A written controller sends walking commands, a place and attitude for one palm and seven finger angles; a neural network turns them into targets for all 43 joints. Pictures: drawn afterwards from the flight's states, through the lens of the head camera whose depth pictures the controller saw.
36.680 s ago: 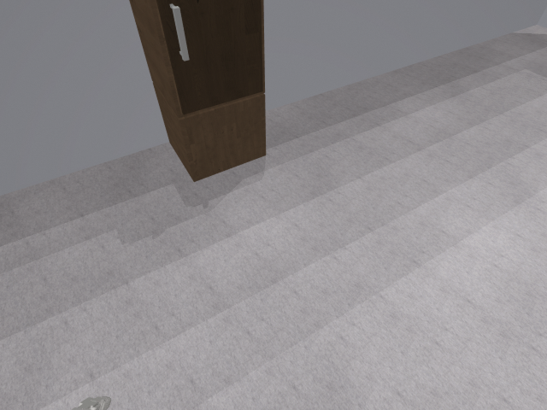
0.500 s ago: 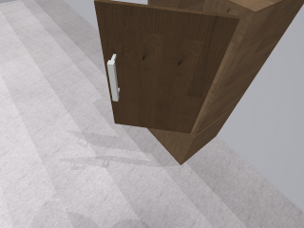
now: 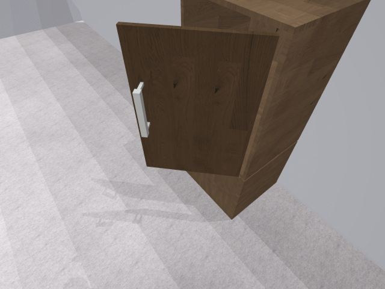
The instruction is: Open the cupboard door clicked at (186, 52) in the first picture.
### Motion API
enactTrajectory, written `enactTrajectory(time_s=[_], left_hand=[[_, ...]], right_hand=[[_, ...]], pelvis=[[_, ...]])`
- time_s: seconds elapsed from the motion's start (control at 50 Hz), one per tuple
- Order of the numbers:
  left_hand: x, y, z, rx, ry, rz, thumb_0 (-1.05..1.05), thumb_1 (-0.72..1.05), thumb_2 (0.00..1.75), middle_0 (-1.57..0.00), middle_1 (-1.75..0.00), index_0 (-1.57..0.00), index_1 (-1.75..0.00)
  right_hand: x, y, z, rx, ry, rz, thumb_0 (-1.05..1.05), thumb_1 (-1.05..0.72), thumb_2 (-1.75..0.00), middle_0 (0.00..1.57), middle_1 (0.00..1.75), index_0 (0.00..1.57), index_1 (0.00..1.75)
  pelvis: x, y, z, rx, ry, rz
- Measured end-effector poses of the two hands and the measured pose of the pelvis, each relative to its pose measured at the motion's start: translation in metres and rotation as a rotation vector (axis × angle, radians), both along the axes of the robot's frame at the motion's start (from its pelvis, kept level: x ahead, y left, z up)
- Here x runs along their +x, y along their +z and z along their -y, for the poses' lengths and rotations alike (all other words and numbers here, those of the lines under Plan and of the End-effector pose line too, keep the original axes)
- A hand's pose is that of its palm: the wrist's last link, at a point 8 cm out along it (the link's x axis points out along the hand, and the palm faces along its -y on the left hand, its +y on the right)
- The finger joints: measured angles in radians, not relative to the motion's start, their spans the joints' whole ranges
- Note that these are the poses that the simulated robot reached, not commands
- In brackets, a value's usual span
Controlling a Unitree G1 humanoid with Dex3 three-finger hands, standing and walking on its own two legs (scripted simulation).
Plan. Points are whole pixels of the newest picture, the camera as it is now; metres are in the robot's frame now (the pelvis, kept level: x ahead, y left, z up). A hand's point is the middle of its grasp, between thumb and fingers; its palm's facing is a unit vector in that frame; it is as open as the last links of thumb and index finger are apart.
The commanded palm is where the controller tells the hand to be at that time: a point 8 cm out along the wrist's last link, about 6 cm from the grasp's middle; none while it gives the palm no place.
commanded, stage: look again from close up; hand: left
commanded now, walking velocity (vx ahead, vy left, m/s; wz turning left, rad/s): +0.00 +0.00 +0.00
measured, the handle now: (143, 110) +0.62 +0.19 -0.01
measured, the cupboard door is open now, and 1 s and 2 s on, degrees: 44 44 44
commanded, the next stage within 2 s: shuffle to correct the standing spot in 0.56 s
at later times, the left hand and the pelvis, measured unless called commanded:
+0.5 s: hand out of the picture +0.01 +0.19 -0.17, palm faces -0.01 -0.97 -0.24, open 7.3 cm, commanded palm none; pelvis -0.01 +0.01 -0.01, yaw -1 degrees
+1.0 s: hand out of the picture +0.01 +0.20 -0.19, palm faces +0.00 -0.98 -0.18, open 7.3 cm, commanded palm none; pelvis +0.04 +0.02 -0.02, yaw -3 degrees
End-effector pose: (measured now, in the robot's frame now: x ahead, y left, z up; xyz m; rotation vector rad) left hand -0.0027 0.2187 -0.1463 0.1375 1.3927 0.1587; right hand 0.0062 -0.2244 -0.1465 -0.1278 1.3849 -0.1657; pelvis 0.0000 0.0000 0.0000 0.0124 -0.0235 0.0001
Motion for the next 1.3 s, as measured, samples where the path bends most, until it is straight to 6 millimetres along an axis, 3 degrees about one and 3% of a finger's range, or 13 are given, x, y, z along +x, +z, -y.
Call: enactTrajectory(time_s=[0.18,0.3,0.44,0.78,0.98,1.06,1.2,1.3], left_hand=[[-0.011,-0.004,0.001,0.006,-0.038,-0.002,0.01,0.92,0.90,-0.20,-0.30,-0.21,-0.30],[-0.005,0.001,-0.013,0.039,-0.043,0.032,0.01,0.91,0.90,-0.20,-0.30,-0.21,-0.30],[0.003,0.005,-0.023,0.055,-0.053,0.050,0.01,0.91,0.90,-0.20,-0.30,-0.20,-0.30],[0.014,-0.003,-0.018,0.020,-0.047,0.027,0.00,0.91,0.90,-0.20,-0.30,-0.20,-0.30],[0.013,-0.017,-0.026,-0.015,-0.004,-0.059,0.00,0.91,0.90,-0.20,-0.30,-0.20,-0.30],[0.035,-0.013,-0.031,0.001,-0.046,-0.094,0.01,0.91,0.90,-0.20,-0.30,-0.20,-0.30],[0.115,-0.006,-0.022,0.044,-0.085,0.069,0.01,0.91,0.90,-0.20,-0.30,-0.20,-0.30],[0.145,-0.003,-0.017,0.053,-0.091,0.141,0.00,0.91,0.90,-0.20,-0.30,-0.20,-0.30]], right_hand=[[-0.027,-0.007,-0.007,0.011,-0.006,-0.004,0.01,-0.91,-0.90,0.20,0.30,0.19,0.30],[-0.029,-0.014,-0.023,0.052,0.005,0.009,0.01,-0.91,-0.90,0.20,0.30,0.19,0.30],[-0.028,-0.013,-0.023,0.053,0.009,0.004,0.02,-0.92,-0.90,0.20,0.30,0.20,0.30],[0.010,-0.002,0.002,-0.021,0.032,0.042,0.01,-0.91,-0.90,0.20,0.30,0.20,0.30],[0.042,-0.005,-0.012,-0.031,0.042,0.039,0.01,-0.91,-0.90,0.20,0.30,0.19,0.30],[0.039,-0.006,-0.021,-0.017,-0.003,0.040,0.01,-0.91,-0.90,0.20,0.30,0.20,0.30],[0.021,-0.018,-0.025,0.044,-0.045,-0.104,0.01,-0.91,-0.90,0.20,0.30,0.20,0.30],[0.042,-0.017,-0.017,0.022,-0.059,-0.108,0.01,-0.91,-0.90,0.20,0.30,0.20,0.30]], pelvis=[[-0.010,-0.007,-0.005,-0.018,-0.001,-0.007],[-0.014,-0.008,-0.010,-0.007,-0.004,0.002],[-0.013,-0.007,-0.011,0.003,-0.010,-0.008],[0.002,-0.006,-0.007,0.002,-0.019,-0.015],[0.038,-0.015,-0.020,0.004,-0.032,-0.023],[0.049,-0.013,-0.022,0.004,-0.064,-0.029],[0.072,-0.016,-0.008,0.013,-0.052,-0.031],[0.075,-0.014,-0.007,0.008,-0.033,-0.039]])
